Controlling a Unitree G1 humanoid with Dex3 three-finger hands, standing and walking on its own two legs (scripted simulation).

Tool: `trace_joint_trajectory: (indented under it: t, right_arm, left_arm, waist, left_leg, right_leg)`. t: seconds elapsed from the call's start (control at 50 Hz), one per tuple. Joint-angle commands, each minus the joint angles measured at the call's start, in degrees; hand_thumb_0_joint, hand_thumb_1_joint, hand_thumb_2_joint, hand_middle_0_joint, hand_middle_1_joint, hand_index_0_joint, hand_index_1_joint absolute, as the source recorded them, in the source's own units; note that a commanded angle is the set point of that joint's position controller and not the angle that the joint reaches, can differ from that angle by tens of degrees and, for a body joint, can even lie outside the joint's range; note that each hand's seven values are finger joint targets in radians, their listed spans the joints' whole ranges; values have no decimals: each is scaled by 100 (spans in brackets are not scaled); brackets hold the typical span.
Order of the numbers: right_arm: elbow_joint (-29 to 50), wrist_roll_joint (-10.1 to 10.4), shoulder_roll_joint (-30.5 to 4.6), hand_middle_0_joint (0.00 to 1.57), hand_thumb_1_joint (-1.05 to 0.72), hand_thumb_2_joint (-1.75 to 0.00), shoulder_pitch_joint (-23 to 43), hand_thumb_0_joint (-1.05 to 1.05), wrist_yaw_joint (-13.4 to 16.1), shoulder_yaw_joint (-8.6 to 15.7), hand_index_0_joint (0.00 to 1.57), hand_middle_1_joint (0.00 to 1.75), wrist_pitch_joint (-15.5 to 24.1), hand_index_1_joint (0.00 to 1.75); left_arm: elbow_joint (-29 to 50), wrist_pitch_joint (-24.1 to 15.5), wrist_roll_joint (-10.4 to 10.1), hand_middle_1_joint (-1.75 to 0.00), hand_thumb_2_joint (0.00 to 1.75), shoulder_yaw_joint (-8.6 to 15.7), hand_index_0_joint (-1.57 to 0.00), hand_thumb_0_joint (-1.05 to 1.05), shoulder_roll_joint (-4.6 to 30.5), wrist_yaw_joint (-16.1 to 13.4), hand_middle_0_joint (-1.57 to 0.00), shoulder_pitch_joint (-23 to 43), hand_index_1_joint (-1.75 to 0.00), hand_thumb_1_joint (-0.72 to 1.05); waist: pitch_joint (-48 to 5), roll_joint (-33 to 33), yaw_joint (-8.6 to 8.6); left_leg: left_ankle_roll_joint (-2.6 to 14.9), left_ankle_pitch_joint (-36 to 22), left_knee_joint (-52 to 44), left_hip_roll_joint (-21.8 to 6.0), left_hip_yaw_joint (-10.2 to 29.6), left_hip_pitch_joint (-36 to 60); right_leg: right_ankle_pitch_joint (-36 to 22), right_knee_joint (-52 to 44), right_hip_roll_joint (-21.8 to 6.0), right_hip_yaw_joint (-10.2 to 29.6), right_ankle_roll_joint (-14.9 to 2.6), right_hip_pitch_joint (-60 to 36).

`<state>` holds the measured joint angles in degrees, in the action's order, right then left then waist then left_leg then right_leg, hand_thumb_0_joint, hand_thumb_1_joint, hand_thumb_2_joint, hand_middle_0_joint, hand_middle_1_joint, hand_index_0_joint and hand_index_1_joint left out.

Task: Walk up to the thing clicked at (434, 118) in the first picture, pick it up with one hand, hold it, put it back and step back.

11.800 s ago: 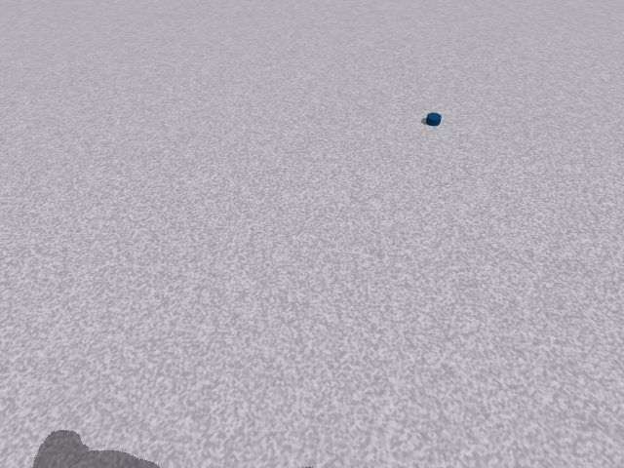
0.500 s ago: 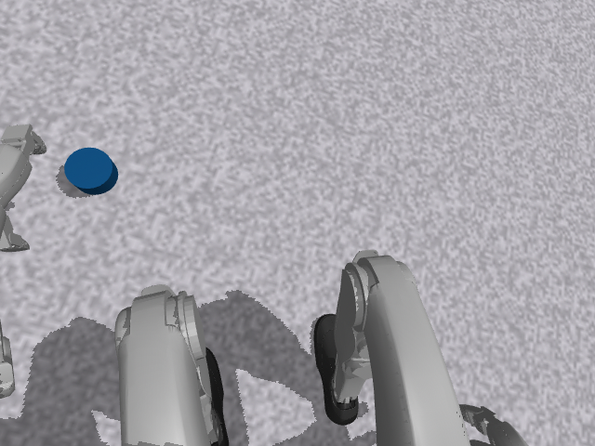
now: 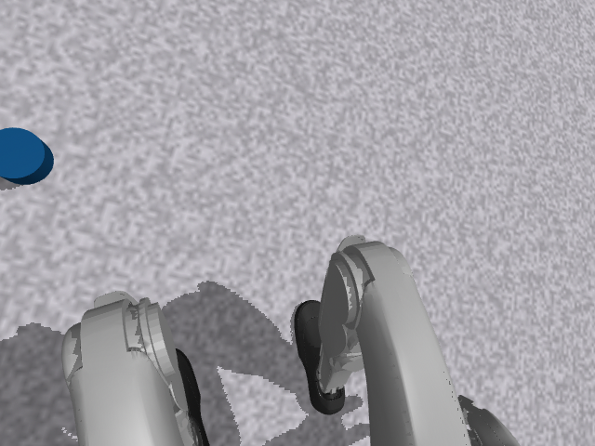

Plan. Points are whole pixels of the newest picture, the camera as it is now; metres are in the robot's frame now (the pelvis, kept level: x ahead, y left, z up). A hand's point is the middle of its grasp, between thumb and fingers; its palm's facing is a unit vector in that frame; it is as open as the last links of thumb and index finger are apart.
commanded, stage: rise first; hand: left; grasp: from above
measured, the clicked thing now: (19, 156) +0.54 +0.33 -0.32
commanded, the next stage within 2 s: approach in 1.98 s
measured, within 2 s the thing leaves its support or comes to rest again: neither
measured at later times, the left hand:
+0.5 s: hand out of the picture +0.48 +0.36 -0.19, palm faces -0.46 -0.09 -0.88, open 14.0 cm
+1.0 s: hand out of the picture +0.49 +0.36 -0.19, palm faces -0.47 -0.10 -0.88, open 13.9 cm
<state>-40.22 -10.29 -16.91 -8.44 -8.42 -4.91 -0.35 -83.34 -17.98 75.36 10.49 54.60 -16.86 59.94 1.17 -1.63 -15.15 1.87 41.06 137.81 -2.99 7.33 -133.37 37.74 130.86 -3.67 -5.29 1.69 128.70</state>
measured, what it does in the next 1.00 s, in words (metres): stands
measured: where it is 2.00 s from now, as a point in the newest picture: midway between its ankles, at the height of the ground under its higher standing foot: (257, 401)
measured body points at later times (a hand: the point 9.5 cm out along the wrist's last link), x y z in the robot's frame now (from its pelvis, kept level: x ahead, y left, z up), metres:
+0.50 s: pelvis +0.00 +0.00 -0.01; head +0.27 +0.10 +0.33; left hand +0.50 +0.36 -0.14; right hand +0.04 -0.27 -0.10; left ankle +0.06 +0.12 -0.30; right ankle +0.11 -0.13 -0.30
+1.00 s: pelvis -0.01 +0.00 -0.02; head +0.27 +0.10 +0.32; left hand +0.51 +0.36 -0.14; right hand +0.02 -0.27 -0.09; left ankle +0.06 +0.12 -0.30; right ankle +0.11 -0.13 -0.30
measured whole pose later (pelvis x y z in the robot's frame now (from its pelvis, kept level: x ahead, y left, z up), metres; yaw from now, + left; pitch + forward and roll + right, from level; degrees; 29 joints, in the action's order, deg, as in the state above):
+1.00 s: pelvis -0.01 +0.00 -0.02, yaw -3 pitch +33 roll -13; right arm -37.0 -10.1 -18.1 -8.1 -8.5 -11.1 -1.7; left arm -88.3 -19.5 76.3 9.0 63.3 -16.0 65.5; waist 5.0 -3.4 -19.0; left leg 2.5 40.3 141.4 -2.8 9.7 -135.7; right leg 36.3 132.3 -2.9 -7.0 2.6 129.3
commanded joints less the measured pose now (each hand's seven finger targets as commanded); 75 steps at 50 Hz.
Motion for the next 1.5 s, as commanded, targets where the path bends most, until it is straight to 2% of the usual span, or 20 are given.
trace_joint_trajectory:
  t: [0.0,0.04,0.06,0.12,0.16,0.2,0.22,0.36,0.46,0.5,0.72,0.92,0.98,1.04,1.08,1.1,1.14,1.26,1.4,1.48]
  right_arm:
    - [-17,-26,-1554,20,-91,-91,-1430,0,76,385,20,30,-54,30]
    - [-4,-30,-1582,20,-91,-91,-1440,0,64,363,20,30,-59,30]
    - [16,-34,-1580,20,-91,-91,-1387,0,61,355,20,30,-76,30]
    - [21,-57,-1608,20,-91,-91,-1430,0,51,300,20,30,-94,30]
    - [21,-32,-1615,20,-91,-91,-1349,0,59,281,20,30,-113,30]
    - [50,-50,-1602,20,-91,-91,-1358,0,50,243,20,30,-130,30]
    - [40,-68,-1625,20,-91,-91,-1389,0,46,231,20,30,-141,30]
    - [78,-38,-1659,20,-91,-91,-1322,0,54,184,20,30,-151,30]
    - [98,-18,-1692,20,-91,-91,-1359,0,62,146,20,30,-142,30]
    - [88,-2,-1685,20,-91,-91,-1329,0,64,138,20,30,-124,30]
    - [174,28,-1740,20,-91,-91,-1357,0,51,37,20,30,-155,30]
    - [237,-4,-1800,20,-91,-91,-1271,0,80,-133,20,30,-155,30]
    - [280,25,-1829,20,-91,-91,-1233,0,96,-146,20,30,-170,30]
    - [277,18,-1792,20,-91,-91,-1262,0,96,-178,20,30,-171,30]
    - [268,38,-1825,20,-91,-91,-1239,0,111,-168,20,30,-182,30]
    - [279,22,-1829,20,-91,-91,-1217,0,110,-199,20,30,-180,30]
    - [276,41,-1848,20,-91,-91,-1246,0,113,-181,20,30,-178,30]
    - [327,47,-1850,20,-91,-91,-1233,0,113,-200,20,30,-203,30]
    - [365,70,-1843,20,-91,-91,-1238,0,102,-193,20,30,-210,30]
    - [404,88,-1890,20,-91,-91,-1239,0,105,-203,20,30,-204,30]
  left_arm:
    - [790,19,-107,-107,98,139,-8,0,1745,-187,-6,1547,-105,-54]
    - [885,-10,-161,-106,99,203,-8,0,1857,-183,-6,1607,-105,-55]
    - [982,-29,-136,-106,98,211,-8,0,1938,-170,-6,1678,-105,-55]
    - [868,-33,-155,-106,99,129,-8,0,1829,-141,-6,1670,-105,-55]
    - [1013,-78,-161,-106,99,156,-8,0,1996,-162,-6,1879,-104,-55]
    - [805,-75,-127,-106,98,124,-8,0,1936,-181,-7,1682,-105,-54]
    - [655,-68,-76,-106,99,93,-8,0,1922,-185,-7,1665,-104,-55]
    - [609,-62,-68,-106,100,57,-8,0,1974,-235,-7,1817,-105,-56]
    - [686,-33,-48,-102,105,24,-8,0,2053,-243,-11,1990,-105,-59]
    - [616,3,-60,-107,99,25,-9,0,2032,-237,-8,1923,-106,-54]
    - [623,-10,-90,-104,100,16,-9,0,2239,-141,-10,2036,-105,-55]
    - [320,-144,5,-102,100,-46,-10,0,2459,-153,-11,2193,-103,-55]
    - [404,-152,17,-102,99,21,-11,0,2669,-183,-12,2193,-103,-54]
    - [232,-122,35,-101,100,-54,-10,0,2570,-156,-12,2076,-103,-55]
    - [314,-124,-18,-101,99,8,-11,0,2680,-155,-13,2117,-102,-54]
    - [254,-117,-4,-101,100,-22,-11,0,2696,-145,-12,2117,-103,-55]
    - [220,-115,4,-103,100,-103,-11,0,2552,-98,-12,2058,-104,-55]
    - [559,-157,-9,-99,98,-12,-13,0,2765,-83,-15,2218,-101,-53]
    - [534,-138,-26,-100,98,-96,-13,0,2559,-48,-14,2172,-101,-53]
    - [637,-127,-9,-99,99,-53,-12,0,2715,-9,-14,2254,-101,-53]
  waist:
    - [-4184,2073,-34]
    - [-4125,2177,-73]
    - [-4234,2259,-3]
    - [-4077,2210,-145]
    - [-4114,2410,-96]
    - [-4100,2269,-100]
    - [-4010,2151,-183]
    - [-3868,2302,-185]
    - [-3987,2399,-274]
    - [-3832,2431,-246]
    - [-3867,2518,-385]
    - [-3485,2502,-538]
    - [-3679,2615,-431]
    - [-3616,2473,-519]
    - [-3613,2463,-448]
    - [-3579,2527,-507]
    - [-3393,2510,-546]
    - [-3686,2711,-507]
    - [-3486,2772,-543]
    - [-3530,2866,-558]
  left_leg:
    - [-36,-1754,-1321,199,-283,3333]
    - [-52,-1816,-1314,199,-268,3302]
    - [-57,-1787,-1315,184,-269,3312]
    - [-60,-1798,-1272,173,-213,3350]
    - [-65,-1713,-1246,173,-246,3250]
    - [-59,-1688,-1231,173,-223,3194]
    - [-37,-1654,-1184,182,-239,3083]
    - [-73,-1426,-1256,176,-155,3108]
    - [-65,-1650,-1143,165,-144,3204]
    - [-84,-1641,-1206,158,-114,3275]
    - [-88,-1754,-1154,148,-81,3290]
    - [-65,-1380,-1151,128,-52,3082]
    - [-82,-1471,-1151,118,-52,3135]
    - [-43,-1527,-1078,122,-97,3006]
    - [-49,-1530,-1101,114,-66,3019]
    - [-43,-1560,-1084,114,-86,3012]
    - [-74,-1549,-1152,99,9,3107]
    - [-90,-1720,-1106,78,5,3297]
    - [-122,-1584,-1214,76,85,3329]
    - [-125,-1764,-1156,89,71,3414]
  right_leg:
    - [-1466,-1093,371,-365,-296,-1956]
    - [-1502,-1038,365,-367,-296,-1960]
    - [-1473,-1022,393,-368,-309,-1952]
    - [-1471,-1011,388,-415,-302,-1806]
    - [-1435,-971,411,-402,-324,-1814]
    - [-1428,-956,426,-436,-316,-1865]
    - [-1431,-971,433,-452,-303,-1866]
    - [-1268,-888,428,-492,-326,-1614]
    - [-1452,-874,438,-498,-312,-1677]
    - [-1418,-856,420,-500,-321,-1553]
    - [-1503,-881,429,-523,-307,-1728]
    - [-1262,-922,450,-564,-301,-1629]
    - [-1336,-883,461,-551,-313,-1693]
    - [-1381,-930,487,-547,-292,-1798]
    - [-1384,-933,475,-552,-294,-1753]
    - [-1396,-940,482,-555,-289,-1802]
    - [-1373,-901,463,-591,-306,-1605]
    - [-1493,-902,471,-599,-300,-1753]
    - [-1378,-874,460,-637,-323,-1514]
    - [-1487,-867,441,-602,-326,-1568]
